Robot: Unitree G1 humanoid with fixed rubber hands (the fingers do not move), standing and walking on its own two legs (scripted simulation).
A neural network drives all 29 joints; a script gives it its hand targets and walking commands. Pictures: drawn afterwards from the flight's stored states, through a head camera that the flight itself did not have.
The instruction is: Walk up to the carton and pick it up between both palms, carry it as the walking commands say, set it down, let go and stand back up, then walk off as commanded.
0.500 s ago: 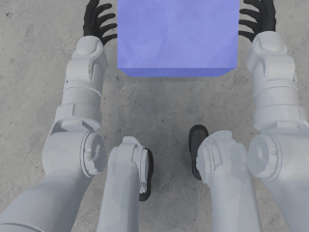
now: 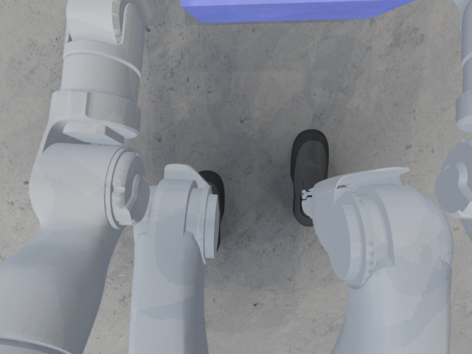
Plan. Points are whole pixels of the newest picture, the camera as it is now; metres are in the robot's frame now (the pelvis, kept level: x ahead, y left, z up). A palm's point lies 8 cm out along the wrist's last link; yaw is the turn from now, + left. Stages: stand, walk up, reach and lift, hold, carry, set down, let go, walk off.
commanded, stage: set down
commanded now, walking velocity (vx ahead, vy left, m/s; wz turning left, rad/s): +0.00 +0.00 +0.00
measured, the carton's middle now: out of the picture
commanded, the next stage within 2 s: none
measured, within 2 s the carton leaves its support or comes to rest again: rests again in 0.74 s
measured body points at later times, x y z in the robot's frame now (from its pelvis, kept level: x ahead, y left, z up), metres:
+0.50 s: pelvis +0.00 +0.00 -0.02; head +0.38 -0.03 +0.21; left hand +0.59 +0.11 -0.19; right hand +0.54 -0.25 -0.21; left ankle +0.09 +0.11 -0.36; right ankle +0.16 -0.12 -0.36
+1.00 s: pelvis +0.01 +0.00 -0.02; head +0.38 -0.03 +0.20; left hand +0.58 +0.12 -0.22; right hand +0.55 -0.24 -0.22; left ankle +0.09 +0.11 -0.36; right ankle +0.16 -0.12 -0.36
